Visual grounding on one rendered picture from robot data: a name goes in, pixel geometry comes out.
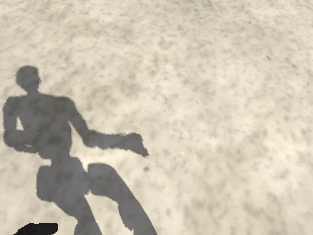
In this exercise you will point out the robot left hand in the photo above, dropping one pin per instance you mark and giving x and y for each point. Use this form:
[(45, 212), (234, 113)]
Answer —
[(47, 228)]

